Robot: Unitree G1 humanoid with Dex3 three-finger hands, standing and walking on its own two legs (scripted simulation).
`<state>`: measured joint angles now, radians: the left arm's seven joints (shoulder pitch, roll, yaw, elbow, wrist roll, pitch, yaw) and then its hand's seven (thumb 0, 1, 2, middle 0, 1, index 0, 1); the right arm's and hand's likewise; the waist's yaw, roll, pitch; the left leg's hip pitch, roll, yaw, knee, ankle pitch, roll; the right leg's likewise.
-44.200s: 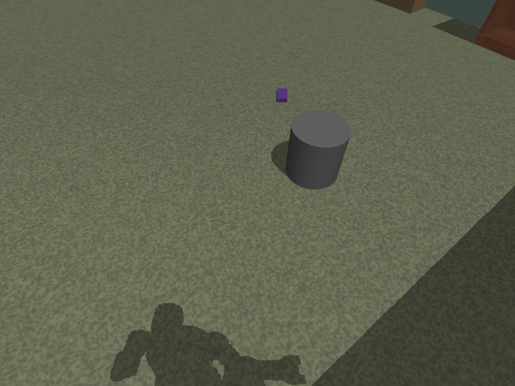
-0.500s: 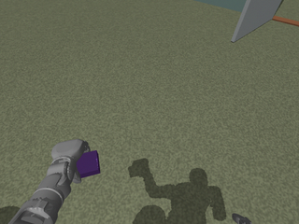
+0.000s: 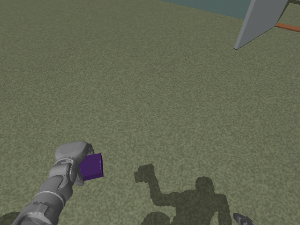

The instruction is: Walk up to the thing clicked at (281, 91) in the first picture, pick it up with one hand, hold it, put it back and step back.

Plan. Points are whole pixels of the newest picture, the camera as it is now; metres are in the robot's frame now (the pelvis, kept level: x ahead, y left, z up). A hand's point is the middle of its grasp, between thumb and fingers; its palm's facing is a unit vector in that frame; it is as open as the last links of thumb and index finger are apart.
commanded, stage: hold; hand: left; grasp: from above
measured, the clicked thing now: (81, 169) +0.31 +0.22 -0.09
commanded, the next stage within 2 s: crouch in 1.20 s
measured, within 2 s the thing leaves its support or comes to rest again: neither
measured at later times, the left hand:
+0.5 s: hand (75, 174) +0.27 +0.22 -0.04, palm faces -0.44 -0.10 -0.89, open 9.7 cm
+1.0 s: hand (73, 177) +0.26 +0.22 -0.04, palm faces -0.46 -0.09 -0.88, open 9.7 cm
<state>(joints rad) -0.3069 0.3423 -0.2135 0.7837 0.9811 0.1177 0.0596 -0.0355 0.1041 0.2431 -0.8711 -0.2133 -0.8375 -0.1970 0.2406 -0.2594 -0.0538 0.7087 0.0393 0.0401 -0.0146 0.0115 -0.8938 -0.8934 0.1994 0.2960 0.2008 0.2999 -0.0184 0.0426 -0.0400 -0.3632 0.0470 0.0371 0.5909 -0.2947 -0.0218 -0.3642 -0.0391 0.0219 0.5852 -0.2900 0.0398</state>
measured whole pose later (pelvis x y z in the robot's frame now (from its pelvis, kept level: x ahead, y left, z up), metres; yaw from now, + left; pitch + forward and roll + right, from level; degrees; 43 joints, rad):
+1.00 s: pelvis -0.02 +0.00 +0.01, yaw +0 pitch +0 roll +0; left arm -0.25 0.35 -0.23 0.68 0.99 0.09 -0.01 -0.03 0.09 0.23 -0.88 -0.23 -0.85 -0.21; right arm 0.19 -0.25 -0.02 0.68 0.05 0.06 -0.03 0.01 -0.90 -0.90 0.20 0.30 0.20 0.30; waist 0.01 0.04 0.01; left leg -0.27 0.04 0.04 0.49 -0.22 -0.02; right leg -0.27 -0.04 0.02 0.50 -0.22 0.04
